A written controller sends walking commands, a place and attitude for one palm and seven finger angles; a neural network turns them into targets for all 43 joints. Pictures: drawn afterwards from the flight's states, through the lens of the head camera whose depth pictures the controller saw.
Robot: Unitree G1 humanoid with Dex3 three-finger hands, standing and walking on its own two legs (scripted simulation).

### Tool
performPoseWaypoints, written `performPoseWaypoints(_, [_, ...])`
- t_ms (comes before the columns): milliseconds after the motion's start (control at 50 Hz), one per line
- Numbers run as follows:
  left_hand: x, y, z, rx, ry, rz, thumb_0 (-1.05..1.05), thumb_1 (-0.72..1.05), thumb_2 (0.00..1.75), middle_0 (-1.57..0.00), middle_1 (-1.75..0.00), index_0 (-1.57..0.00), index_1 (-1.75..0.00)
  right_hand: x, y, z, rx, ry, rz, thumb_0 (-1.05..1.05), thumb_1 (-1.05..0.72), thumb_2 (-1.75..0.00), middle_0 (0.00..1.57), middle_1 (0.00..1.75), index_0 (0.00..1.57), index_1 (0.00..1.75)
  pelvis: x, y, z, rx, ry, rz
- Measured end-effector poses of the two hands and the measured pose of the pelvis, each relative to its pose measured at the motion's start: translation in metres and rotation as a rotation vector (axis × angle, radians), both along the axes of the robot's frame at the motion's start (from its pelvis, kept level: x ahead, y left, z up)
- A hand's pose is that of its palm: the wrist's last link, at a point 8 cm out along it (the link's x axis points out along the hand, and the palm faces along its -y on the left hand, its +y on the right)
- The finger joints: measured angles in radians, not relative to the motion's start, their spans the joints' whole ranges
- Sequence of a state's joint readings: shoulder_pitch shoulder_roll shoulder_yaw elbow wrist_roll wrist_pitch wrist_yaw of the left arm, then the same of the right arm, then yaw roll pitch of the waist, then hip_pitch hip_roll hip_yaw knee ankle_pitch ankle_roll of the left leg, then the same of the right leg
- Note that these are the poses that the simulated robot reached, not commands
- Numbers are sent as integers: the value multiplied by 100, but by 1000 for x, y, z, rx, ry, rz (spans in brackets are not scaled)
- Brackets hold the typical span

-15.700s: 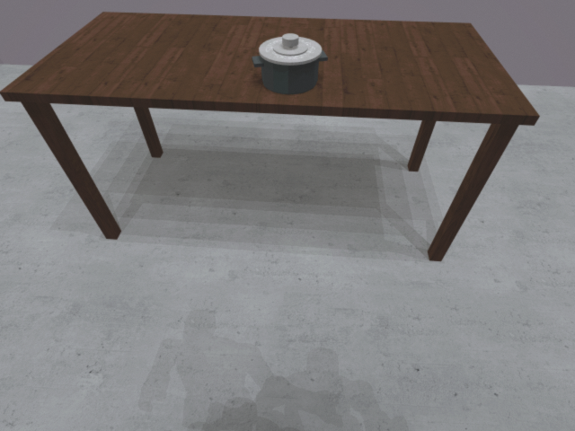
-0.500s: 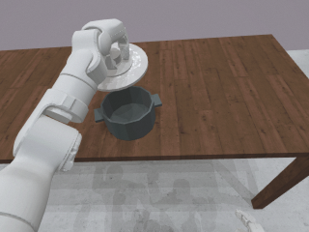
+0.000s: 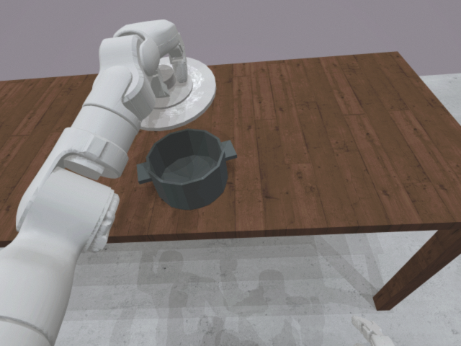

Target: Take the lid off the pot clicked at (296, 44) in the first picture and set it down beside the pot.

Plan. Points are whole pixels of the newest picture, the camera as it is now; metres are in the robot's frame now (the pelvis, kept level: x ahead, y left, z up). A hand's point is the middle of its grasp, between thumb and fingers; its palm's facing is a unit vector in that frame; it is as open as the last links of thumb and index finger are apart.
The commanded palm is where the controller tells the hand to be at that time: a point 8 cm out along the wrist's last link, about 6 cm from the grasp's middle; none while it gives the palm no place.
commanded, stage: move the lid sideways beside the pot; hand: left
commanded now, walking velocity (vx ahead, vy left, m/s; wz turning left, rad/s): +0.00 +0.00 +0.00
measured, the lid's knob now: (161, 77) +0.50 +0.11 +0.23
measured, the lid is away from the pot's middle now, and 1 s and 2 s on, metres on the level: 0.01 0.14 0.24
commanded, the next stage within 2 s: lower the lid onto the table in 1.98 s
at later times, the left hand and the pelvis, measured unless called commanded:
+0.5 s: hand (108, 88) +0.45 +0.18 +0.25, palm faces -0.20 -0.04 -0.98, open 6.6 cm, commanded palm +0.44 +0.19 +0.31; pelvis -0.01 +0.00 +0.00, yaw +1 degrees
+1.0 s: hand (80, 87) +0.46 +0.23 +0.25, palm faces -0.22 -0.03 -0.98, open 6.6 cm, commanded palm +0.45 +0.24 +0.31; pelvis +0.00 +0.01 +0.00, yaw +0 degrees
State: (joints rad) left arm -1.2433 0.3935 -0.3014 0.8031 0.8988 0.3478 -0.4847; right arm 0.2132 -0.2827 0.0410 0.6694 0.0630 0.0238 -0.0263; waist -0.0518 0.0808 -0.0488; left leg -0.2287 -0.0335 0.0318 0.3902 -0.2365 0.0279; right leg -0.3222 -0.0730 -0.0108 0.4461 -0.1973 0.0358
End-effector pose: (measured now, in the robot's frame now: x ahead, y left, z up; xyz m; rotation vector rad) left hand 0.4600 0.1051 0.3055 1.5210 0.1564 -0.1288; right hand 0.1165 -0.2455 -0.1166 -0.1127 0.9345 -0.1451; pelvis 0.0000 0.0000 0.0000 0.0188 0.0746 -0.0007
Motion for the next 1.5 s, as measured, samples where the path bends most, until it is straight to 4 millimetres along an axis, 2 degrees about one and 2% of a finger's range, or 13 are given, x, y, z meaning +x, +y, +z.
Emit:
performPoseWaypoints(280, [-9,44,0,20,15,58,4,22,77,-62,-90,-84,-102,-3,-10,8,-29,-17,-17,1,-90,-90,20,30,20,30,-5,-2,0,-5,-13,2])
performPoseWaypoints(620, [-16,89,-2,20,37,103,4,22,77,-62,-90,-85,-103,-6,-1,9,-33,12,-11,1,-90,-90,20,30,20,30,-8,5,0,-13,-16,10])
performPoseWaypoints(980, [-7,121,-2,37,47,139,4,22,77,-62,-90,-85,-103,-24,-1,5,-41,91,-40,1,-90,-90,20,30,20,30,-3,11,1,-20,3,9])
performPoseWaypoints(1320, [-5,154,-7,46,72,199,4,22,77,-61,-90,-85,-103,-16,-6,7,-55,114,-41,1,-90,-90,20,30,20,30,1,9,1,-26,18,16])
performPoseWaypoints(1500, [-3,172,-5,44,71,223,4,22,77,-61,-90,-85,-103,-19,-9,6,-63,144,-49,1,-90,-90,20,30,20,30,4,8,1,-30,28,16])
